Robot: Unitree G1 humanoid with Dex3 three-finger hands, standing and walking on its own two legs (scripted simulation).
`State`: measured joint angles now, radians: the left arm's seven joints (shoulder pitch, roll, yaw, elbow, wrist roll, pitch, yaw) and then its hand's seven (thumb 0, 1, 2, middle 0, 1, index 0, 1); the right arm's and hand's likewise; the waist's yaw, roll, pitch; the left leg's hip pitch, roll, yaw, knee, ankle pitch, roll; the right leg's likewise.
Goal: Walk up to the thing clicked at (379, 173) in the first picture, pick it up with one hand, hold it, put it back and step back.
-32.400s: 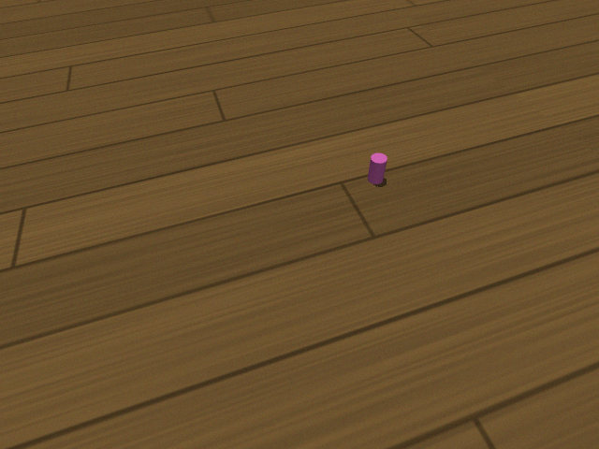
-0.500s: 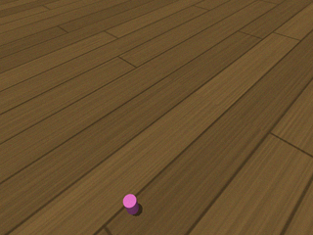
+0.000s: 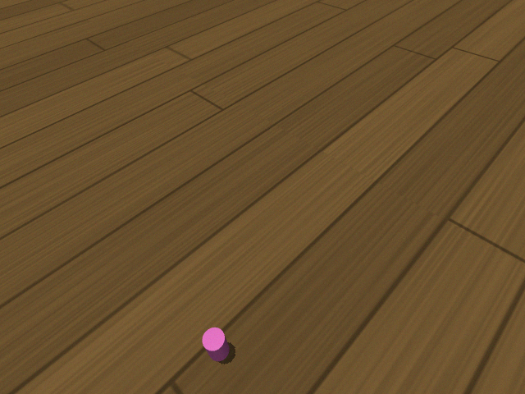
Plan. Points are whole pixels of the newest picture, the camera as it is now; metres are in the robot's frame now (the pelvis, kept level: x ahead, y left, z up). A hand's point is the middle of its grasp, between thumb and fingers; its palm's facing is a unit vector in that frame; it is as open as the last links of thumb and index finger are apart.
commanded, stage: stand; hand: left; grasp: from the side
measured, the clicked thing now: (216, 344) +0.40 +0.22 -0.72
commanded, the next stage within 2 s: step back in 0.70 s
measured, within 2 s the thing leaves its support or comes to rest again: neither
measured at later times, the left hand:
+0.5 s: hand out of the picture +0.08 +0.25 -0.16, palm faces -0.01 -0.94 -0.34, open 7.4 cm
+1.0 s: hand out of the picture +0.09 +0.30 -0.18, palm faces -0.02 -0.93 -0.37, open 7.4 cm
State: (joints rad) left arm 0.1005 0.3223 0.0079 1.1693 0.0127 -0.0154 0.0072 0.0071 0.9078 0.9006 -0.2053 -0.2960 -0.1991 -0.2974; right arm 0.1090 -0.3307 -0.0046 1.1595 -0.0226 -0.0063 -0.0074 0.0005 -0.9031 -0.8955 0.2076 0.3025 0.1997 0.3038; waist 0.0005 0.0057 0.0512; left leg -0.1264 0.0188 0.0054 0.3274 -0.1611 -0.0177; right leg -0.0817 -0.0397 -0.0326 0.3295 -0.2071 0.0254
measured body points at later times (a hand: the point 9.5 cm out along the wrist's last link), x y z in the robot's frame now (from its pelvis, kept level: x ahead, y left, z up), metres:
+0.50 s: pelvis +0.01 +0.00 +0.00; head +0.02 +0.00 +0.45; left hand +0.08 +0.30 -0.13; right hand +0.08 -0.30 -0.14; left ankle +0.01 +0.13 -0.75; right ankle -0.02 -0.13 -0.75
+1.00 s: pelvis -0.04 +0.03 -0.03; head +0.02 +0.05 +0.42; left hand +0.09 +0.35 -0.16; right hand +0.04 -0.30 -0.14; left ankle -0.04 +0.13 -0.75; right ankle -0.02 -0.13 -0.74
